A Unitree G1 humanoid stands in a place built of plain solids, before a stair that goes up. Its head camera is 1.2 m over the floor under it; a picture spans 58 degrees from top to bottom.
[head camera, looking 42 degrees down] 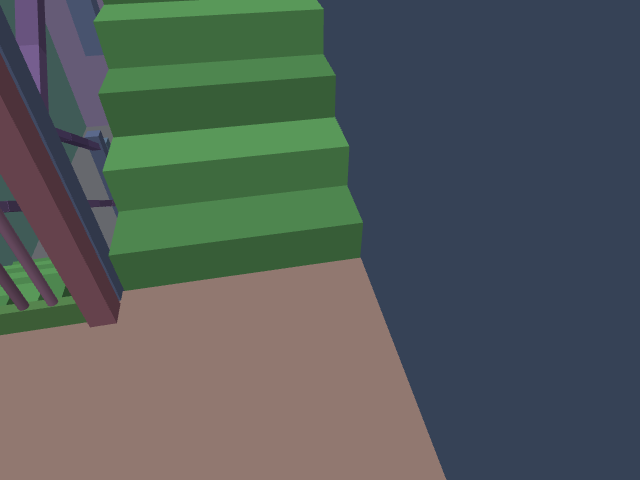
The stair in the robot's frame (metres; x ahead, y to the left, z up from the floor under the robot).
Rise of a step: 0.18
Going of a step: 0.25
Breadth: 0.90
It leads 11 degrees to the left of straight ahead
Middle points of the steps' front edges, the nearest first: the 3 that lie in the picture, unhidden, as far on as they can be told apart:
1.14 0.28 0.18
1.39 0.33 0.36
1.63 0.38 0.54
